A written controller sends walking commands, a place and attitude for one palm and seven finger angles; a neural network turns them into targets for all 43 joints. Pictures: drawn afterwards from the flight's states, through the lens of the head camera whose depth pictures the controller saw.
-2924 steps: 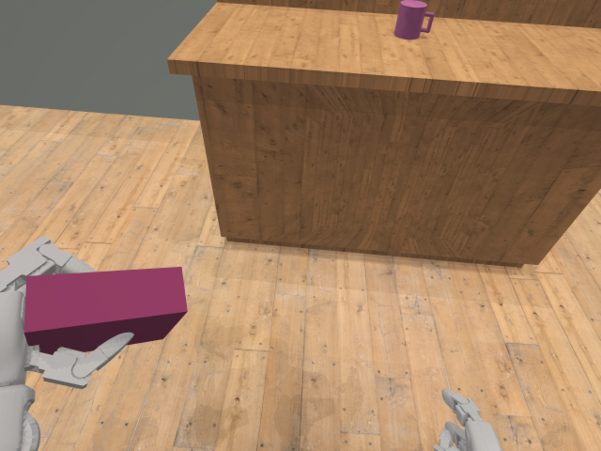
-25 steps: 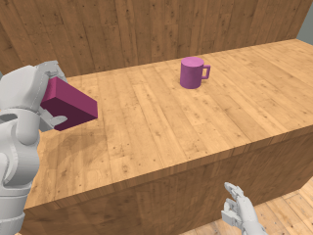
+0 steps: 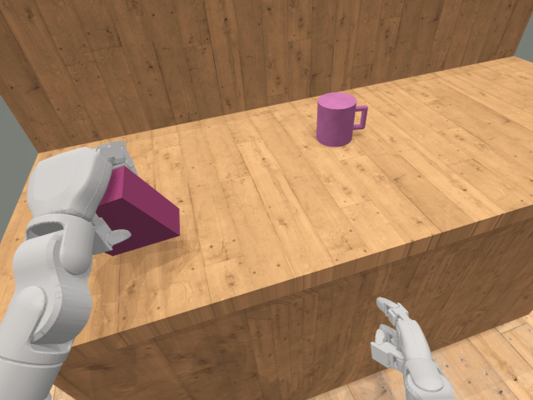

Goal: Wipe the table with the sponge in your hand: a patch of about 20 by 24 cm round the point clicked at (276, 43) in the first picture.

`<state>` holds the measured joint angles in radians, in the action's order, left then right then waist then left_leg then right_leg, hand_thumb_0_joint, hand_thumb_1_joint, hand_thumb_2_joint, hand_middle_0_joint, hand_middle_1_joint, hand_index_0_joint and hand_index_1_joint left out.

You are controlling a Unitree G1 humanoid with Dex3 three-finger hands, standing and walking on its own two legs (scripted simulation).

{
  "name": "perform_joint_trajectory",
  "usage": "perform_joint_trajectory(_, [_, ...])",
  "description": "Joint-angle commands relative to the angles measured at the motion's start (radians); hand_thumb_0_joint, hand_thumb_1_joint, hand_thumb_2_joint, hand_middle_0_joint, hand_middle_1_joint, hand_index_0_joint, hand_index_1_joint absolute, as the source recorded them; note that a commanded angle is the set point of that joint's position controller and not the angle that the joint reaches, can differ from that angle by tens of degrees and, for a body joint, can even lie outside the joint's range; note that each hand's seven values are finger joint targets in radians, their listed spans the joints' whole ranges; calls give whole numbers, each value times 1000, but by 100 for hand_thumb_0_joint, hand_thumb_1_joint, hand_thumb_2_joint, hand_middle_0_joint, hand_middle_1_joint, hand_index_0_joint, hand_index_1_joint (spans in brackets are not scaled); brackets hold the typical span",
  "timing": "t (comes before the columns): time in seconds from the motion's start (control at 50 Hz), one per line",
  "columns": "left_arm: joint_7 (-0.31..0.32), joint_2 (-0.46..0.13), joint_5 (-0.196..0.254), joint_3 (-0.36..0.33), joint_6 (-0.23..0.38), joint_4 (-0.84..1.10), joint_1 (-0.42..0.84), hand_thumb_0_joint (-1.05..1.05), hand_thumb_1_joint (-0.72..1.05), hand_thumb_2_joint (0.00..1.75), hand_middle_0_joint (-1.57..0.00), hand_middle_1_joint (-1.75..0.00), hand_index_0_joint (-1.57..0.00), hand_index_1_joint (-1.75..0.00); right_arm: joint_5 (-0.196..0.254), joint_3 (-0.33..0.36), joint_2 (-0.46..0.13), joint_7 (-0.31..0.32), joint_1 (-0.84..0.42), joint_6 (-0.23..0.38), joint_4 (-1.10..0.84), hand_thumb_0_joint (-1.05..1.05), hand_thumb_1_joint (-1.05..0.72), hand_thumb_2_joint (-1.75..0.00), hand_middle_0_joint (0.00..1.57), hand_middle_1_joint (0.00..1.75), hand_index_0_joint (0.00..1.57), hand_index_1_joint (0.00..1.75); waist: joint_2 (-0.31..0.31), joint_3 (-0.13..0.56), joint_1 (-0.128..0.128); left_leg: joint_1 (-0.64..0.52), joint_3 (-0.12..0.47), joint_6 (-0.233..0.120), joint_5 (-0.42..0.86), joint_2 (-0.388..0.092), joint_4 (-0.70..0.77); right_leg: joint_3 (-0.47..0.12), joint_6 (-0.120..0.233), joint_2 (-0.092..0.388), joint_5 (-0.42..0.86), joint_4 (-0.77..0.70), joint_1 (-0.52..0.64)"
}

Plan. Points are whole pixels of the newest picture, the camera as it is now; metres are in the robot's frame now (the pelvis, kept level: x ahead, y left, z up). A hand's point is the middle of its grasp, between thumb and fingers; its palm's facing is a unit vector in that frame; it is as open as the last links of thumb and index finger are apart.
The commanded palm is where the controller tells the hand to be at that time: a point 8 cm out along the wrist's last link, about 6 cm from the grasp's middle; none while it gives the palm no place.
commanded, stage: turn the palm down, sponge in hand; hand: left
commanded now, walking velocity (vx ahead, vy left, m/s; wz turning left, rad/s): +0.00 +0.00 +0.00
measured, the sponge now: (128, 222) +0.28 +0.26 +0.16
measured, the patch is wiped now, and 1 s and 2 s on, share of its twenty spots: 0.10 0.10 0.10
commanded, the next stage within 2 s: move the sponge above the wiping area in 1.54 s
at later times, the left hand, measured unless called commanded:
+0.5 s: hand (102, 190) +0.27 +0.26 +0.23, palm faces +0.31 -0.08 -0.95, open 9.3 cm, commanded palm +0.21 +0.27 +0.30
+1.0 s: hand (85, 176) +0.26 +0.27 +0.25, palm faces +0.33 -0.03 -0.94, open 9.3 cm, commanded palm +0.21 +0.27 +0.31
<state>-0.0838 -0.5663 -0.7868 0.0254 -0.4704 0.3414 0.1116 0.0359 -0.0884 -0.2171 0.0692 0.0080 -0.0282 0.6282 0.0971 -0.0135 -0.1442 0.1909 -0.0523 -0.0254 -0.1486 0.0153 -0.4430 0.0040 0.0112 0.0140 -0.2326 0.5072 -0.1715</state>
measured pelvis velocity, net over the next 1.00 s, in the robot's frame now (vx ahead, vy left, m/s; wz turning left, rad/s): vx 0.02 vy -0.01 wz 0.01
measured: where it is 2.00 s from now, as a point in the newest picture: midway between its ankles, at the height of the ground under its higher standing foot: outside the picture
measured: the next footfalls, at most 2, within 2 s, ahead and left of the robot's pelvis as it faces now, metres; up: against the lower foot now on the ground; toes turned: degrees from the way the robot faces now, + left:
none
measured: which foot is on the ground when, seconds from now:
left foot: down 0.00-1.00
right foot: down 0.00-1.00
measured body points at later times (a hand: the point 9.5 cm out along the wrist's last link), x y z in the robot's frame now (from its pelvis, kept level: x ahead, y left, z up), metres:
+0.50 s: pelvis +0.02 -0.01 +0.00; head +0.00 -0.05 +0.45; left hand +0.25 +0.26 +0.28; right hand +0.29 -0.18 -0.07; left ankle +0.07 +0.10 -0.74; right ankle +0.04 -0.12 -0.74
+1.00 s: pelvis +0.02 -0.01 +0.00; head -0.01 -0.06 +0.45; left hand +0.24 +0.27 +0.30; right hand +0.29 -0.18 -0.07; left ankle +0.07 +0.10 -0.74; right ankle +0.04 -0.12 -0.74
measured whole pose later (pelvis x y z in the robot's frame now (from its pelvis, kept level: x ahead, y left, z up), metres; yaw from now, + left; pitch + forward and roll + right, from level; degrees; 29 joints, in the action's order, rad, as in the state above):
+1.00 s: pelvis +0.02 -0.01 +0.00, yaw +1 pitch -3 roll +0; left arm -0.18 -0.69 -0.76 -0.05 -0.50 0.40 0.11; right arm 0.06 -0.08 -0.24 0.08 0.00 -0.03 0.66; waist 0.13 0.04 -0.16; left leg 0.22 -0.03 -0.01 -0.17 -0.01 -0.45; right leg 0.02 0.03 -0.01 -0.23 0.46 -0.17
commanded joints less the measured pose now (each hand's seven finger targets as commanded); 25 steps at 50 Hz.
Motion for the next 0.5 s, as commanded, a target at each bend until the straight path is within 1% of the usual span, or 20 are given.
perform_joint_trajectory(0.0, [62, -352, -40, -262, 71, 287, 435, 0, 10, 130, -120, -160, -120, -160, 0, 38, -77, 14, -270, 79, -193, 0, -90, -90, 20, 30, 20, 30, 21, 242, -4, -112, 89, 11, -88, -9, 91, -99, 60, -36, -101, -118, -6])
perform_joint_trajectory(0.02, [72, -296, -28, -235, 73, 263, 398, 0, 10, 130, -120, -160, -120, -160, -6, 41, -71, 15, -261, 81, -187, 0, -90, -90, 20, 30, 20, 30, 18, 246, -5, -103, 87, 14, -65, -8, 86, -69, 60, -29, -71, -110, 9])
perform_joint_trajectory(0.06, [89, -311, -8, -270, 64, 243, 363, 0, 10, 130, -120, -160, -120, -160, -7, 46, -73, 8, -261, 76, -163, 0, -90, -90, 20, 30, 20, 30, 17, 245, -17, -107, 87, 19, -4, -10, 78, -69, 62, -22, -31, -122, 11])
perform_joint_trajectory(0.1, [92, -308, 7, -285, 24, 191, 324, 0, 10, 130, -120, -160, -120, -160, 9, 41, -76, 2, -276, 78, -158, 0, -90, -90, 20, 30, 20, 30, 12, 191, -17, -89, 79, 24, -8, -9, 78, -95, 66, -28, -48, -135, -17])
perform_joint_trajectory(0.12, [79, -259, 14, -241, 10, 167, 292, 0, 10, 130, -120, -160, -120, -160, 4, 42, -77, 1, -261, 68, -157, 0, -90, -90, 20, 30, 20, 30, -9, 176, -6, -71, 72, 25, 6, -15, 77, -60, 61, -22, -19, -133, -16])
perform_joint_trajectory(0.16, [51, -273, 20, -241, -9, 171, 248, 0, 10, 130, -120, -160, -120, -160, 6, 44, -86, 0, -261, 51, -161, 0, -90, -90, 20, 30, 20, 30, -38, 187, -6, -76, 67, 19, 39, -18, 69, -61, 53, -14, 9, -139, -17])
perform_joint_trajectory(0.18, [37, -272, 16, -230, -17, 179, 232, 0, 10, 130, -120, -160, -120, -160, 7, 45, -88, -1, -261, 42, -165, 0, -90, -90, 20, 30, 20, 30, -32, 189, -2, -79, 62, 16, 55, -17, 64, -65, 50, -12, 27, -141, -20])
perform_joint_trajectory(0.2, [25, -262, 21, -227, -27, 186, 230, 0, 10, 130, -120, -160, -120, -160, 21, 35, -82, -7, -280, 51, -181, 0, -90, -90, 20, 30, 20, 30, -13, 168, -2, -75, 66, 19, 33, -17, 66, -75, 57, -22, 3, -136, -40])
perform_joint_trajectory(0.22, [7, -222, 17, -176, -30, 187, 212, 0, 10, 130, -120, -160, -120, -160, 16, 36, -85, -4, -272, 47, -185, 0, -90, -90, 20, 30, 20, 30, -15, 174, 7, -65, 64, 17, 29, -19, 67, -49, 52, -14, 16, -133, -35])
perform_joint_trajectory(0.26, [-14, -264, 3, -189, -29, 215, 210, 0, 10, 130, -120, -160, -120, -160, 14, 38, -89, 0, -270, 40, -185, 0, -90, -90, 20, 30, 20, 30, -45, 192, 6, -74, 67, 8, 53, -18, 62, -61, 46, -11, 31, -142, -29])
perform_joint_trajectory(0.28, [-21, -283, -8, -195, -27, 242, 216, 0, 10, 130, -120, -160, -120, -160, 13, 40, -91, 3, -273, 37, -188, 0, -90, -90, 20, 30, 20, 30, -35, 219, 5, -84, 66, 5, 67, -15, 54, -68, 45, -7, 42, -139, -19])
perform_joint_trajectory(0.3, [-23, -302, -11, -211, -25, 285, 254, 0, 10, 130, -120, -160, -120, -160, 24, 33, -83, 1, -303, 51, -203, 0, -90, -90, 20, 30, 20, 30, -9, 220, 3, -95, 72, 6, 58, -14, 53, -86, 54, -21, 23, -133, -32])
perform_joint_trajectory(0.32, [-29, -282, -19, -186, -23, 286, 246, 0, 10, 130, -120, -160, -120, -160, 15, 36, -84, 7, -289, 52, -205, 0, -90, -90, 20, 30, 20, 30, -4, 238, 4, -89, 70, 4, 75, -14, 49, -62, 53, -13, 42, -123, -13])
perform_joint_trajectory(0.34, [-26, -341, -32, -226, -17, 305, 272, 0, 10, 130, -120, -160, -120, -160, 13, 37, -86, 5, -276, 52, -195, 0, -90, -90, 20, 30, 20, 30, -4, 270, 0, -99, 79, 5, 104, -12, 48, -74, 56, -13, 62, -122, 0])
perform_joint_trajectory(0.38, [-18, -377, -47, -255, -14, 321, 293, 0, 10, 130, -120, -160, -120, -160, 8, 42, -87, 9, -281, 44, -188, 0, -90, -90, 20, 30, 20, 30, 14, 288, -7, -113, 79, 2, 140, -6, 43, -85, 59, -12, 89, -123, 14])
perform_joint_trajectory(0.4, [-8, -396, -40, -285, -11, 347, 324, 0, 10, 130, -120, -160, -120, -160, 19, 37, -82, 6, -309, 61, -196, 0, -90, -90, 20, 30, 20, 30, 42, 281, -13, -127, 85, 5, 130, -5, 37, -111, 71, -28, 70, -120, 1])
perform_joint_trajectory(0.42, [-3, -356, -30, -260, -11, 312, 294, 0, 10, 130, -120, -160, -120, -160, 11, 42, -79, 11, -287, 61, -191, 0, -90, -90, 20, 30, 20, 30, 29, 287, -14, -112, 80, 6, 145, -7, 35, -73, 68, -14, 91, -108, 21])
perform_joint_trajectory(0.44, [2, -386, -29, -285, -11, 291, 297, 0, 10, 130, -120, -160, -120, -160, 14, 42, -80, 7, -270, 60, -176, 0, -90, -90, 20, 30, 20, 30, -2, 288, -12, -115, 87, 9, 154, -8, 40, -80, 64, -15, 90, -121, 15])
perform_joint_trajectory(0.46, [3, -376, -26, -280, -19, 265, 292, 0, 10, 130, -120, -160, -120, -160, 12, 44, -84, 9, -277, 53, -169, 0, -90, -90, 20, 30, 20, 30, 3, 271, -17, -109, 83, 8, 155, -8, 41, -77, 63, -12, 96, -129, 11])
perform_joint_trajectory(0.48, [4, -375, -19, -280, -22, 263, 300, 0, 10, 130, -120, -160, -120, -160, 16, 46, -82, 8, -275, 50, -166, 0, -90, -90, 20, 30, 20, 30, 4, 263, -13, -111, 83, 9, 154, -9, 41, -78, 60, -9, 96, -132, 3])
